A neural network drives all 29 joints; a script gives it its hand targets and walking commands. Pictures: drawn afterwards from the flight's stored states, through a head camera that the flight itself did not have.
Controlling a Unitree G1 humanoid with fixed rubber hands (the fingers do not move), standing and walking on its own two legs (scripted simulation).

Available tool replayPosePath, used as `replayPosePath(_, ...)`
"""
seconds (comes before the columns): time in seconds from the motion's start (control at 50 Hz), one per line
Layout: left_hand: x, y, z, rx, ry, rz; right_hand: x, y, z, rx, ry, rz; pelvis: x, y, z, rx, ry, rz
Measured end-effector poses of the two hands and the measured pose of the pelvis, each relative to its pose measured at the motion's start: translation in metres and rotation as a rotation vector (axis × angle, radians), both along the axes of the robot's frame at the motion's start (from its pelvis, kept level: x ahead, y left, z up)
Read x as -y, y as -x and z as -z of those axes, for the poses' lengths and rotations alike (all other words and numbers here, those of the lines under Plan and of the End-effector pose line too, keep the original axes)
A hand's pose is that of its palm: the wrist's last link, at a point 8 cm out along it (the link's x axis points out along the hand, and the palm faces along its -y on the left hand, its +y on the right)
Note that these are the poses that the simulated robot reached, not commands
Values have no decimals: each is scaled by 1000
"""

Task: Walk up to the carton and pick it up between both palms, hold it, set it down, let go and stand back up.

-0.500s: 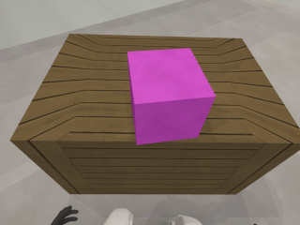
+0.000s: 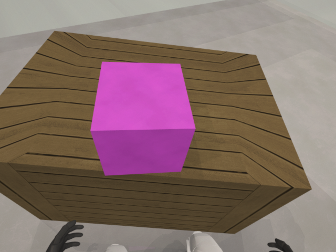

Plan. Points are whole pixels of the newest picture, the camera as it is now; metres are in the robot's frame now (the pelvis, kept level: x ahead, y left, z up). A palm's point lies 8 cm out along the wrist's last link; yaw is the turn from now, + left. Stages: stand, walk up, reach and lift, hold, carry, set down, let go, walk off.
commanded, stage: walk up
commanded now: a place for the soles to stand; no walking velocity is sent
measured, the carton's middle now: (143, 118) +0.45 +0.05 +0.02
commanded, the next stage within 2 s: none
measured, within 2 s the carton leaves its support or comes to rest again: neither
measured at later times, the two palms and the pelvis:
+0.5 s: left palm out of the picture +0.08 +0.26 -0.08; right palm (285, 243) +0.14 -0.30 -0.07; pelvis +0.01 -0.03 +0.01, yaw +8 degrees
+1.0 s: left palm out of the picture +0.10 +0.25 -0.05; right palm (267, 224) +0.18 -0.26 -0.06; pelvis +0.02 -0.02 +0.03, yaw +7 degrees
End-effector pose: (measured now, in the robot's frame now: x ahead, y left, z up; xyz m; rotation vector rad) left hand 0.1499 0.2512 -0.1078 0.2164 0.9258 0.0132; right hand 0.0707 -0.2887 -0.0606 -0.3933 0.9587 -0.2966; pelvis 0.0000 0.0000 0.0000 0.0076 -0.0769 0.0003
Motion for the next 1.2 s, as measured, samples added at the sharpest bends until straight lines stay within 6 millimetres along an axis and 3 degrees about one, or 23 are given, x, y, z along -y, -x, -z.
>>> replayPosePath(0.06, 16, 12, 3, 6, -50, -39, 28, -21, 23, 14, -34, -32, 23, -2, 14, 15, 35, -19)
replayPosePath(0.12, 19, 30, -3, 1, -101, -102, 38, -44, 35, 27, -65, -72, 35, -5, 18, 14, 19, -33)
replayPosePath(0.2, 12, 48, -23, 14, -167, -160, 36, -69, 40, 34, -97, -136, 39, -5, 12, 13, 24, -62)
replayPosePath(0.3, -9, 66, -36, 13, -231, -202, 19, -86, 34, 29, -134, -200, 37, -3, 6, -6, 25, -102)
replayPosePath(0.36, -22, 76, -32, 0, -236, -220, 9, -87, 27, 26, -140, -222, 33, 0, 4, -5, 0, -119)
replayPosePath(0.42, -21, 81, -28, -27, -199, -238, 6, -79, 18, 25, -141, -198, 30, -3, -1, -24, 1, -129)
replayPosePath(0.52, -5, 69, -28, -15, -145, -221, 7, -69, 10, -9, -125, -170, 33, -9, -11, -45, 5, -134)
replayPosePath(0.66, 20, 58, -34, 27, -102, -192, -7, -83, 17, -25, -175, -202, 35, -13, -15, -40, 22, -128)
replayPosePath(0.78, 13, 51, -50, 51, -102, -202, -23, -98, 12, 5, -218, -232, 30, -18, -24, -50, 12, -127)
replayPosePath(0.92, -1, 50, -58, 64, -132, -207, -29, -112, 5, 49, -223, -241, 26, -20, -26, -47, 10, -125)
replayPosePath(1.2, 1, 67, -44, -3, -123, -203, -23, -101, 5, -4, -193, -234, 22, -16, -26, -49, 15, -114)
